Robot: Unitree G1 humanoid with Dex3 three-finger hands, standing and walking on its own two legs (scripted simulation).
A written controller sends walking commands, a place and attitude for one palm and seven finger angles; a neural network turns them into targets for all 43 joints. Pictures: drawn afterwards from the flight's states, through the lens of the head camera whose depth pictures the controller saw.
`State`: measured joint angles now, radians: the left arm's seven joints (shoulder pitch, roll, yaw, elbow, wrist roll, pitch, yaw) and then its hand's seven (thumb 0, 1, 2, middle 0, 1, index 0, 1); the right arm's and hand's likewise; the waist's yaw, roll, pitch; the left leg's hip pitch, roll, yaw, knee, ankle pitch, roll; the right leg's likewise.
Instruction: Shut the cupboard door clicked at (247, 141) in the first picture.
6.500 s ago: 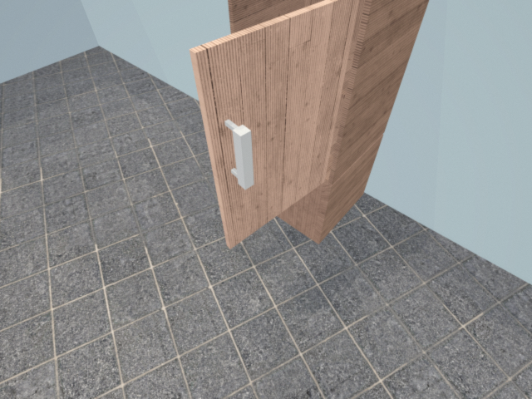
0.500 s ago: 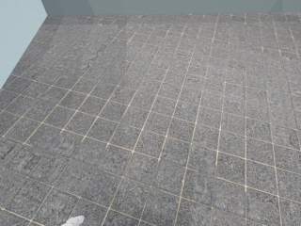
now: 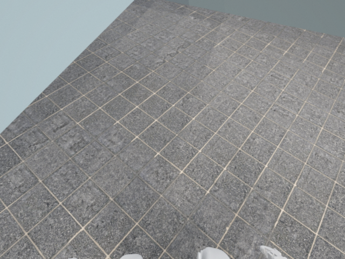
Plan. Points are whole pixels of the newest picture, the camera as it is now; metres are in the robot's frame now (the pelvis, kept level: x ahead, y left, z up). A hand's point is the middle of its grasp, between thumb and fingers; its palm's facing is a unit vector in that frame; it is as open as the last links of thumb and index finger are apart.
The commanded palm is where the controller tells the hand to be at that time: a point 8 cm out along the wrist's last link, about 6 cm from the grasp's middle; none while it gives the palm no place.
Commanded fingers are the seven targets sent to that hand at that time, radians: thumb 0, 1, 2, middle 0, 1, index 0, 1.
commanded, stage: walk to a spot facing it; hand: left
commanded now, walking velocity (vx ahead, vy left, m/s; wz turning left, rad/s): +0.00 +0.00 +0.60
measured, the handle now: out of the picture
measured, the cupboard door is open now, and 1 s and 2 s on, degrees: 82 82 82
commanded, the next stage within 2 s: none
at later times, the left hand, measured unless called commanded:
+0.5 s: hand out of the picture +0.01 +0.16 -0.18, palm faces +0.34 -0.92 -0.19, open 7.3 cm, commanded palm none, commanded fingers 0.00 0.90 0.90 -0.20 -0.30 -0.20 -0.30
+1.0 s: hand out of the picture +0.03 +0.12 -0.14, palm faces +0.54 -0.79 -0.28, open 7.4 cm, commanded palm none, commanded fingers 0.00 0.90 0.90 -0.20 -0.30 -0.20 -0.30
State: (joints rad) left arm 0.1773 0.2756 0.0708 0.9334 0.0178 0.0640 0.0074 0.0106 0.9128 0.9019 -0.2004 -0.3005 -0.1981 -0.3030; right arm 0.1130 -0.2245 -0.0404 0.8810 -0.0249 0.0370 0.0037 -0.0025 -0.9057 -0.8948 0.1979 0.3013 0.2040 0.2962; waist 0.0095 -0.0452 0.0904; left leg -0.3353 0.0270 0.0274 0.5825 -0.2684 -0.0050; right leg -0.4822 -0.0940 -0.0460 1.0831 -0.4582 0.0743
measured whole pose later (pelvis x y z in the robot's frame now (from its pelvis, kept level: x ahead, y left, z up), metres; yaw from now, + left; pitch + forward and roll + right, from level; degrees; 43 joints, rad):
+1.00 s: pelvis +0.06 -0.10 +0.01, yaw +36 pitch +1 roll +2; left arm 0.17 0.20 0.03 0.87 0.02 0.01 0.02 0.01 0.91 0.90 -0.20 -0.30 -0.20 -0.30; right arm 0.16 -0.27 -0.09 0.93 -0.02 0.09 0.02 0.00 -0.91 -0.89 0.20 0.30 0.20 0.30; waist -0.04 0.02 0.11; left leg -0.52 0.00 0.00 1.15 -0.44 -0.06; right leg -0.23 -0.09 -0.13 0.53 -0.31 -0.01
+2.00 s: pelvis +0.11 -0.08 +0.00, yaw +73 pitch +1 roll +2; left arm 0.24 0.21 0.04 0.90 0.02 0.01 0.01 0.01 0.91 0.90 -0.21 -0.30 -0.20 -0.30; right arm 0.10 -0.25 -0.06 0.92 -0.01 0.07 0.03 0.00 -0.91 -0.90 0.19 0.30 0.20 0.30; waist 0.00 -0.05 0.13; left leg -0.36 0.01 0.10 0.67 -0.36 -0.04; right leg -0.18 -0.15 -0.24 0.59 -0.41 0.02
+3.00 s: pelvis +0.10 +0.14 +0.00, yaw +106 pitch -1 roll -1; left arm 0.30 0.22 0.05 1.03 0.03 0.00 -0.02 0.01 0.91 0.90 -0.20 -0.30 -0.20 -0.30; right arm 0.11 -0.18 -0.02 0.92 -0.02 -0.05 0.00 0.00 -0.91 -0.89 0.20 0.30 0.20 0.30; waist 0.04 -0.05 0.12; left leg -0.33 -0.03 0.12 0.59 -0.26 0.09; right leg -0.48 -0.17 -0.06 1.29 -0.34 0.05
